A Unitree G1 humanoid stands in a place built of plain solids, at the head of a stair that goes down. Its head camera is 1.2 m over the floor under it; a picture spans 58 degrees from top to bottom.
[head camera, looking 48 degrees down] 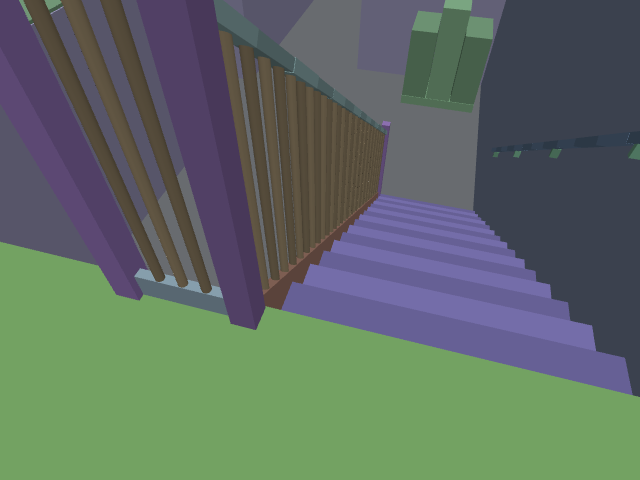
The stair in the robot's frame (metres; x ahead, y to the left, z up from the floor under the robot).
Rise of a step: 0.17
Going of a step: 0.24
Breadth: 1.20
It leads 16 degrees to the right of straight ahead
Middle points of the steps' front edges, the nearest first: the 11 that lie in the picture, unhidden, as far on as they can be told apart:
0.62 -0.41 0.00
0.85 -0.47 -0.17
1.08 -0.53 -0.35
1.31 -0.60 -0.52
1.54 -0.66 -0.69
1.77 -0.73 -0.86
2.00 -0.79 -1.04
2.23 -0.85 -1.21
2.46 -0.92 -1.38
2.69 -0.98 -1.56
2.92 -1.05 -1.73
